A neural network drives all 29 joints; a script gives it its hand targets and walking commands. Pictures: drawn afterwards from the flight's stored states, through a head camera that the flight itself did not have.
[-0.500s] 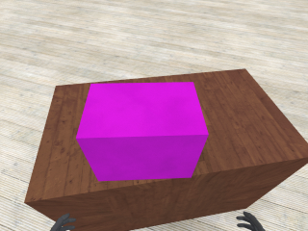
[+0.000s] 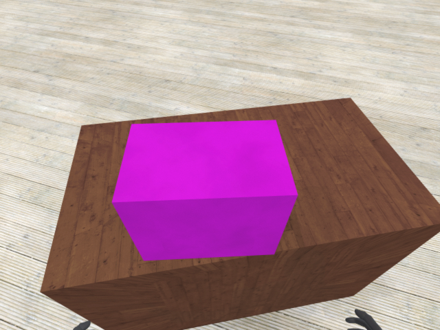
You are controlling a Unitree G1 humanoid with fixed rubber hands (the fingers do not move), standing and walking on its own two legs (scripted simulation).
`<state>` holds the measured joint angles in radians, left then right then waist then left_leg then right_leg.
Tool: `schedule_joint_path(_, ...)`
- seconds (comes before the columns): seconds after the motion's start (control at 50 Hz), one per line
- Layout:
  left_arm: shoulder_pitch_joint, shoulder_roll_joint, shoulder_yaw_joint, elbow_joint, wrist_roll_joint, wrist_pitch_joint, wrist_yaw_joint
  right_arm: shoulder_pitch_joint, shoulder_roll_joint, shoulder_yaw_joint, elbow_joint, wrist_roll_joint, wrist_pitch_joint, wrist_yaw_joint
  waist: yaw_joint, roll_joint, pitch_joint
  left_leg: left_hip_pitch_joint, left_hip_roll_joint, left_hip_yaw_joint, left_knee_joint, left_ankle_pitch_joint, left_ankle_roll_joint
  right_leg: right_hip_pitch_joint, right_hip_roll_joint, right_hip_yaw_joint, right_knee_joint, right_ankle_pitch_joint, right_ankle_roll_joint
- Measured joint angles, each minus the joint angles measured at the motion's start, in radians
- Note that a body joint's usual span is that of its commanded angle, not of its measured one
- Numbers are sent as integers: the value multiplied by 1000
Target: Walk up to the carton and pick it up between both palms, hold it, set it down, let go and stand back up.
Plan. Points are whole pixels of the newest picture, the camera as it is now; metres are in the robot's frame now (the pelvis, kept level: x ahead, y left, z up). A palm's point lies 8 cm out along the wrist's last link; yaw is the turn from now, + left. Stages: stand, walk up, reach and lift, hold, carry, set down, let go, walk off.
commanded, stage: stand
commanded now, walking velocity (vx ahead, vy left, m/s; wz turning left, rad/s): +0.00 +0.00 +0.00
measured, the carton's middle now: (207, 193) +0.39 +0.04 +0.00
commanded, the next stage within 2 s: none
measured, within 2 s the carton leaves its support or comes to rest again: neither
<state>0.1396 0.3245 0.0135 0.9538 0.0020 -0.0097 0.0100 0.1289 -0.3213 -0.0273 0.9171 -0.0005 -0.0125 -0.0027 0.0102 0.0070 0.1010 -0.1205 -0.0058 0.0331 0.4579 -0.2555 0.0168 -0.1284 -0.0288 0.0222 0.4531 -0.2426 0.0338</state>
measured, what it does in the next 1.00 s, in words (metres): stands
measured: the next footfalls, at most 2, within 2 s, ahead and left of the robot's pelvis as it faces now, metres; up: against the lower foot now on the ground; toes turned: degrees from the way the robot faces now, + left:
none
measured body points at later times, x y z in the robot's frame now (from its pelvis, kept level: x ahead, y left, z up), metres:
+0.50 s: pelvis +0.01 +0.00 +0.00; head +0.01 -0.01 +0.45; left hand +0.10 +0.29 -0.12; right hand +0.09 -0.30 -0.12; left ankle +0.00 +0.11 -0.74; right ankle +0.01 -0.14 -0.74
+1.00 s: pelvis +0.01 -0.01 +0.01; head +0.01 -0.01 +0.46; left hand +0.09 +0.29 -0.12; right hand +0.08 -0.31 -0.13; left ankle +0.00 +0.11 -0.74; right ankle +0.01 -0.14 -0.74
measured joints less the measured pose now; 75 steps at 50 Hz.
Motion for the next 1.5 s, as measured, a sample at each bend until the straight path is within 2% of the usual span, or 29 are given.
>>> schedule_joint_path(0.44, -9, -1, -8, 77, -1, -1, 13, 13, -14, -4, 106, 5, -2, -10, -8, -2, -7, 40, 6, 3, -63, 24, -6, 36, 3, -1, -59, 22, -4)
schedule_joint_path(1.5, 4, 4, 2, 127, -4, -9, 16, 26, 1, 7, 165, 3, -8, -16, -8, 2, -27, 57, 21, -4, -127, 59, -23, 54, 13, -17, -120, 55, -18)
